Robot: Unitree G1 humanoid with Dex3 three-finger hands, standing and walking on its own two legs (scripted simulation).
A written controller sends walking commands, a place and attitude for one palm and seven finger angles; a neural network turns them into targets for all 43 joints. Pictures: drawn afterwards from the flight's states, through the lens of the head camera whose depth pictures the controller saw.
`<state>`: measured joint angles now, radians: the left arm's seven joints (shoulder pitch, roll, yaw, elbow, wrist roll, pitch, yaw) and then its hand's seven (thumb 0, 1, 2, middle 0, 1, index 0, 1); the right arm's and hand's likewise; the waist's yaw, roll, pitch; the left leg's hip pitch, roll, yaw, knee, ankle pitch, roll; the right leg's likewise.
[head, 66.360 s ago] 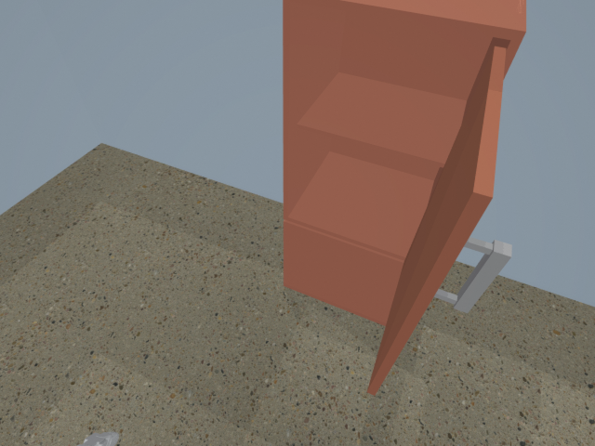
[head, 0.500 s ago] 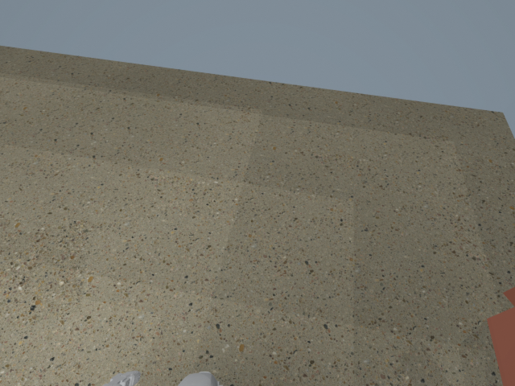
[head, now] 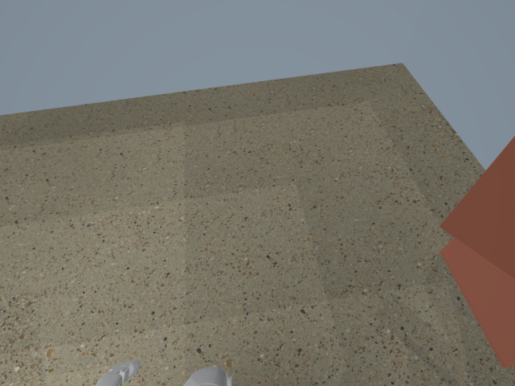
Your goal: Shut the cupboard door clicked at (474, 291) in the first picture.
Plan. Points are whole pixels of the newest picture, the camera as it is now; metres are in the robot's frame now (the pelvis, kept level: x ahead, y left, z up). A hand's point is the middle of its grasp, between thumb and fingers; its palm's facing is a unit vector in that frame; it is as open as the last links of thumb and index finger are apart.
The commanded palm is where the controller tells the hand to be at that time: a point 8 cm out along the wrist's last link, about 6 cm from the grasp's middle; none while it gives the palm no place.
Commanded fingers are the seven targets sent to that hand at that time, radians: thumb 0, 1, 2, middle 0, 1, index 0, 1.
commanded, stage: turn to face it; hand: left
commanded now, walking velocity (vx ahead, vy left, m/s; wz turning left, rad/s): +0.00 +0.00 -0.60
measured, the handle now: out of the picture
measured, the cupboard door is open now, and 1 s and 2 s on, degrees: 33 33 33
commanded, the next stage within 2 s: take the last steps up to it in 1.28 s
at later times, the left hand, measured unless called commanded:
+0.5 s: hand (147, 365) +0.17 +0.23 -0.16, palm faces -0.23 -0.95 -0.19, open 7.4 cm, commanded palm none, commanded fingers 0.00 0.90 0.90 -0.20 -0.30 -0.20 -0.30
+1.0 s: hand (210, 340) +0.21 +0.11 -0.14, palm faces -0.52 -0.82 -0.24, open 7.4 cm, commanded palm none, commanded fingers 0.00 0.90 0.90 -0.20 -0.30 -0.20 -0.30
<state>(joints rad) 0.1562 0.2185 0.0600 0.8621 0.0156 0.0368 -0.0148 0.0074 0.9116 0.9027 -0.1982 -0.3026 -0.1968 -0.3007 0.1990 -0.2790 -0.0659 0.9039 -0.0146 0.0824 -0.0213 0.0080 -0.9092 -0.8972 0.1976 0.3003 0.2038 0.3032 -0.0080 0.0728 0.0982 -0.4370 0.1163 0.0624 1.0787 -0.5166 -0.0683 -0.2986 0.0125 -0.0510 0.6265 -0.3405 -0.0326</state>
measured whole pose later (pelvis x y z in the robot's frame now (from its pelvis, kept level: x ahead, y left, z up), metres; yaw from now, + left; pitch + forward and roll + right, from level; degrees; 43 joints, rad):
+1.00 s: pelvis +0.03 +0.00 +0.01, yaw -33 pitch +1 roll +1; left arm 0.18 0.20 0.04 0.89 0.02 0.04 0.00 0.01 0.91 0.90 -0.20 -0.30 -0.20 -0.30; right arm 0.19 -0.25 -0.05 0.89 -0.01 0.06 -0.01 0.01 -0.91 -0.90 0.19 0.30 0.20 0.30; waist -0.01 0.01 0.07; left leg -0.49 0.08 0.02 1.00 -0.41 -0.09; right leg -0.26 0.02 0.03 0.51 -0.26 -0.03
